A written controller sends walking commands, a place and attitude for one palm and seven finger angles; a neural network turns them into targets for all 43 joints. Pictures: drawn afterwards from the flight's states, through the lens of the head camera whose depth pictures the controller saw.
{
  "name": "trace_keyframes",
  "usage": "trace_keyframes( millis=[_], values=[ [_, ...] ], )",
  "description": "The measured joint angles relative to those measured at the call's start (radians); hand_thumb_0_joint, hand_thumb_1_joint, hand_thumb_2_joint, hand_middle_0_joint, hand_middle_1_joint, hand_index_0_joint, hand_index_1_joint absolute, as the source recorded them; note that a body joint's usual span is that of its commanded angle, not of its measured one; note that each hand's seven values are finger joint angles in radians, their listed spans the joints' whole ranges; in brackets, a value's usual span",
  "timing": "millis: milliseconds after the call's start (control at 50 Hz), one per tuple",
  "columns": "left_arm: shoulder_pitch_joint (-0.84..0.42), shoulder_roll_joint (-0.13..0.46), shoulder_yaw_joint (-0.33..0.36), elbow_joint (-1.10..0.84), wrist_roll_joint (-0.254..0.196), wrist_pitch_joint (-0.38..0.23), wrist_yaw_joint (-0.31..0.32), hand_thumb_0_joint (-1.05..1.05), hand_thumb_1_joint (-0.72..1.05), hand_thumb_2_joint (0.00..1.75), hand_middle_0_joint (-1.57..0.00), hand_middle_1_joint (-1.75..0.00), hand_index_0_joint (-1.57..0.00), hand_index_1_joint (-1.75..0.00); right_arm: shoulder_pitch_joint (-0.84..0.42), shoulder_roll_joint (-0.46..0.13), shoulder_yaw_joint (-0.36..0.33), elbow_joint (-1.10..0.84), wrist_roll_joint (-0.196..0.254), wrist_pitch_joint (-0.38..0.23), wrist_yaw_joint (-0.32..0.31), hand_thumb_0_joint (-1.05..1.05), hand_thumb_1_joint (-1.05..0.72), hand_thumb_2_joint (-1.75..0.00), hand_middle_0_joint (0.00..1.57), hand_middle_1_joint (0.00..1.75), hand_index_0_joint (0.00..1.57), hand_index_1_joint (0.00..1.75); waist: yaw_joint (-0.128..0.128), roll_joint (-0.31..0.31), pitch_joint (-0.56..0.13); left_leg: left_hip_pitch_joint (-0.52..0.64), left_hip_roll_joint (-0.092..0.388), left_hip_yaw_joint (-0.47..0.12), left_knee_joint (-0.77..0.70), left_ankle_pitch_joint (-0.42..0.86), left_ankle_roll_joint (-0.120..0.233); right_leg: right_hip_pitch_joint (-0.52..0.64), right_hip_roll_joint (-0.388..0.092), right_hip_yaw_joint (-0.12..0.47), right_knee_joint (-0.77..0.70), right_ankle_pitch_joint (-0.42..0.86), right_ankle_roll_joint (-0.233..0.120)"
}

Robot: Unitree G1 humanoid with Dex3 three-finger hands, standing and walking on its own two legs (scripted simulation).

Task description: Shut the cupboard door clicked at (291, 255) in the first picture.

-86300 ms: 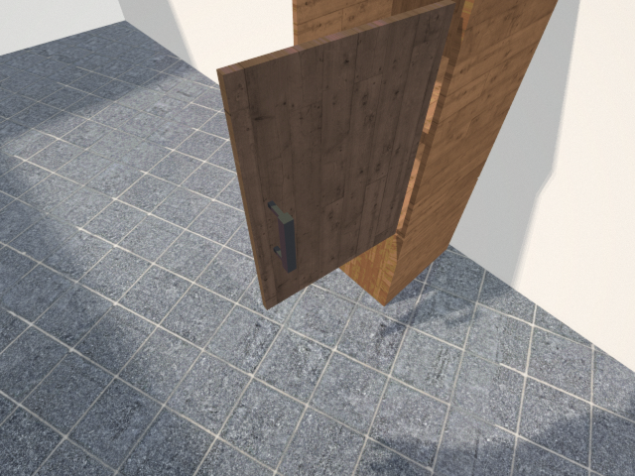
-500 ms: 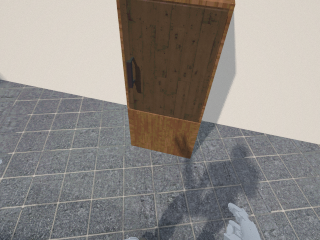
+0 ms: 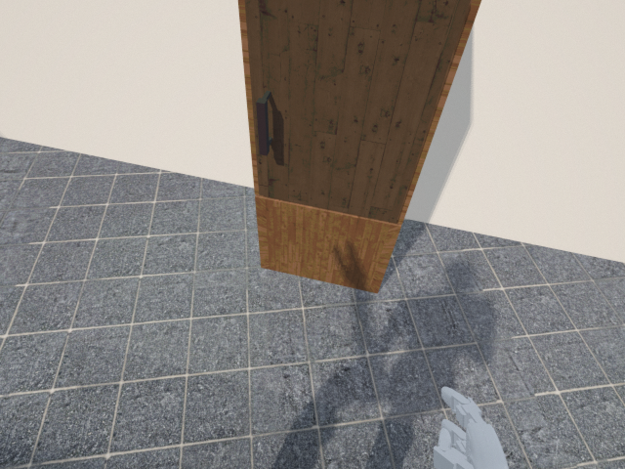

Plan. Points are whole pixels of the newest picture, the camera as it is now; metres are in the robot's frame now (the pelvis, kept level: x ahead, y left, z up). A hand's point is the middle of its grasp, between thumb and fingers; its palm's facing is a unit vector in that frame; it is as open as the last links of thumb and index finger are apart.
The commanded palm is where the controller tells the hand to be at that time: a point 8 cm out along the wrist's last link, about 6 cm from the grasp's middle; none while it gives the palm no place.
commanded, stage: stop stepping back and stand still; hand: left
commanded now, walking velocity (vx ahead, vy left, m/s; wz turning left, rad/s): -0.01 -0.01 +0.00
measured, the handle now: (265, 123) +0.86 +0.14 -0.06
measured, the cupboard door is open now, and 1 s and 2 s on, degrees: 0 0 0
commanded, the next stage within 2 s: let the arm hang, fingers relaxed in 0.42 s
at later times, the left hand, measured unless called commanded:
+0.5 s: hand (13, 296) +0.23 +0.28 +0.18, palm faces +0.43 -0.77 -0.47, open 7.4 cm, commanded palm none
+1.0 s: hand out of the picture -0.02 +0.21 -0.17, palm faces +0.04 -0.98 -0.20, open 7.1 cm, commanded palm none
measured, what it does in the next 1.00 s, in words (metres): stands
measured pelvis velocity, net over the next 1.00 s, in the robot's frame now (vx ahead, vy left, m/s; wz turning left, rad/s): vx -0.01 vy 0.02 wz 0.03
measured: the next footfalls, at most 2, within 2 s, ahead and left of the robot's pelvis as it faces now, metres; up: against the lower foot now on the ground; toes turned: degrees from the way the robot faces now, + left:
none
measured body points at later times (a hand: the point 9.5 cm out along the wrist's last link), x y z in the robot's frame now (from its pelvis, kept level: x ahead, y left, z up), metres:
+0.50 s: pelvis +0.02 +0.01 +0.01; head +0.03 +0.01 +0.46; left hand +0.20 +0.32 +0.20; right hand +0.20 -0.22 -0.07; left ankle +0.03 +0.12 -0.73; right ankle +0.02 -0.09 -0.73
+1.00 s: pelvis -0.01 +0.02 +0.01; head +0.01 +0.04 +0.46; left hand -0.02 +0.26 -0.15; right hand +0.00 -0.22 -0.13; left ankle +0.03 +0.12 -0.73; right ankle +0.02 -0.09 -0.73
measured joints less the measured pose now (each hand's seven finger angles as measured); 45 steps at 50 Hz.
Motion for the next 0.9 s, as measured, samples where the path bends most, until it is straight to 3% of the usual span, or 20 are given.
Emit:
trace_keyframes(
  millis=[40,80,140,200,220,280,320,440,520,560,620,660,720,800,900],
  values=[
    [0.004,-0.041,-0.039,0.068,0.007,0.01,-0.008,0.01,0.89,0.9,-0.21,-0.3,-0.21,-0.31,0.0,-0.019,-0.001,0.016,0.005,0.016,0.001,0.01,-0.9,-0.89,0.2,0.3,0.21,0.3,0.003,0.051,-0.006,-0.008,0.013,-0.008,0.033,-0.025,0.001,0.008,0.014,-0.009,-0.004,0.013,-0.045],
    [0.004,-0.095,-0.092,0.133,0.01,0.036,-0.01,0.01,0.89,0.9,-0.21,-0.3,-0.21,-0.31,0.007,-0.041,-0.007,0.042,0.009,0.032,0.0,0.01,-0.9,-0.89,0.2,0.3,0.21,0.3,0.005,0.084,-0.023,-0.018,-0.004,-0.036,0.064,-0.065,0.011,0.01,0.013,-0.014,0.001,0.003,-0.062],
    [-0.005,-0.173,-0.162,0.19,0.019,0.079,-0.003,0.01,0.89,0.9,-0.21,-0.3,-0.21,-0.31,0.022,-0.064,-0.018,0.084,0.013,0.05,-0.011,0.01,-0.9,-0.89,0.2,0.3,0.21,0.3,0.026,0.085,-0.04,-0.033,-0.053,-0.071,0.158,-0.15,0.025,0.019,0.002,-0.005,-0.001,-0.006,-0.062],
    [-0.037,-0.22,-0.207,0.182,0.03,0.095,0.006,0.02,0.89,0.9,-0.21,-0.3,-0.21,-0.31,0.038,-0.08,-0.019,0.105,0.006,0.048,-0.03,0.01,-0.9,-0.89,0.2,0.3,0.21,0.3,0.034,0.062,-0.034,0.009,-0.076,-0.079,0.07,-0.081,0.036,0.039,-0.007,-0.018,0.006,-0.018,-0.054],
    [-0.053,-0.225,-0.215,0.165,0.032,0.095,0.009,0.02,0.89,0.9,-0.22,-0.3,-0.21,-0.31,0.04,-0.083,-0.02,0.108,0.004,0.044,-0.037,0.01,-0.91,-0.89,0.2,0.3,0.21,0.3,0.034,0.055,-0.028,0.028,-0.078,-0.085,0.027,-0.031,0.039,0.044,-0.007,-0.026,0.019,-0.028,-0.05],
    [-0.101,-0.211,-0.213,0.129,0.036,0.078,0.014,0.02,0.89,0.9,-0.22,-0.3,-0.21,-0.31,0.026,-0.066,-0.02,0.117,0.001,0.041,-0.051,0.02,-0.91,-0.89,0.2,0.3,0.21,0.3,0.047,-0.004,-0.018,0.06,-0.094,-0.071,0.008,-0.035,0.042,0.062,-0.022,-0.013,0.022,-0.035,-0.043],
    [-0.11,-0.193,-0.19,0.11,0.04,0.06,0.015,0.02,0.89,0.9,-0.22,-0.31,-0.21,-0.31,0.019,-0.057,-0.016,0.096,-0.001,0.031,-0.053,0.02,-0.91,-0.89,0.2,0.3,0.2,0.3,0.039,-0.015,-0.032,0.067,-0.091,-0.066,-0.017,-0.035,0.041,0.07,-0.017,-0.007,-0.01,-0.019,-0.041],
    [-0.103,-0.145,-0.133,0.119,0.035,0.01,0.012,0.02,0.89,0.9,-0.21,-0.3,-0.21,-0.31,-0.019,-0.052,-0.013,0.034,0.005,0.008,-0.036,0.01,-0.91,-0.89,0.2,0.3,0.2,0.3,0.01,0.025,-0.043,0.052,-0.077,-0.063,-0.057,-0.011,0.039,0.071,0.002,-0.005,-0.093,0.031,-0.043],
    [-0.049,-0.15,-0.15,0.157,0.024,0.03,0.0,0.02,0.89,0.9,-0.21,-0.3,-0.21,-0.31,-0.03,-0.056,-0.013,0.03,0.011,0.027,-0.029,0.01,-0.91,-0.89,0.2,0.3,0.21,0.3,0.006,0.049,-0.053,0.05,-0.077,-0.051,-0.065,-0.011,0.041,0.065,0.001,0.006,-0.101,0.035,-0.04],
    [-0.109,-0.146,-0.234,0.305,0.06,0.04,-0.046,0.01,0.89,0.9,-0.21,-0.3,-0.2,-0.31,-0.037,-0.088,-0.025,0.081,0.008,0.003,0.008,0.01,-0.9,-0.89,0.2,0.3,0.2,0.3,0.024,0.07,-0.063,0.026,-0.087,-0.055,-0.041,-0.012,0.045,0.042,-0.01,0.003,-0.072,0.026,-0.036],
    [-0.24,-0.197,-0.393,0.65,0.088,0.157,-0.119,0.01,0.9,0.9,-0.2,-0.3,-0.2,-0.3,-0.073,-0.151,-0.032,0.162,-0.006,0.036,0.041,0.01,-0.9,-0.89,0.2,0.3,0.21,0.3,0.042,0.115,-0.068,0.004,-0.103,-0.051,-0.009,-0.028,0.06,0.007,-0.03,0.007,-0.012,0.0,-0.026],
    [-0.295,-0.248,-0.473,0.874,0.098,0.217,-0.146,0.01,0.9,0.9,-0.2,-0.3,-0.2,-0.3,-0.09,-0.169,-0.032,0.197,-0.014,0.063,0.046,0.01,-0.9,-0.89,0.2,0.3,0.21,0.3,0.034,0.123,-0.057,-0.001,-0.113,-0.045,0.003,-0.029,0.068,-0.006,-0.042,0.013,0.018,-0.009,-0.022],
    [-0.324,-0.315,-0.556,1.126,0.106,0.259,-0.166,0.01,0.91,0.9,-0.2,-0.3,-0.2,-0.3,-0.083,-0.161,-0.026,0.23,-0.024,0.091,0.047,0.01,-0.91,-0.89,0.2,0.3,0.21,0.3,0.014,0.085,-0.024,0.01,-0.127,-0.038,-0.002,-0.019,0.071,-0.01,-0.057,0.02,0.045,-0.017,-0.021],
    [-0.313,-0.391,-0.602,1.352,0.099,0.277,-0.163,0.01,0.91,0.9,-0.2,-0.3,-0.2,-0.3,-0.033,-0.12,-0.008,0.298,-0.032,0.119,0.046,0.01,-0.91,-0.89,0.2,0.3,0.2,0.3,0.006,0.006,0.011,0.036,-0.128,-0.045,-0.035,0.006,0.068,0.014,-0.056,0.013,0.022,-0.001,-0.022],
    [-0.307,-0.356,-0.558,1.499,0.095,0.256,-0.144,-0.02,1.0,0.9,-0.21,-0.3,-0.21,-0.3,0.043,-0.068,-0.004,0.4,-0.034,0.144,0.038,0.01,-0.91,-0.89,0.2,0.3,0.2,0.3,0.026,-0.034,0.024,0.05,-0.114,-0.073,-0.08,0.041,0.058,0.055,-0.036,-0.017,-0.064,0.048,-0.035]
  ],
)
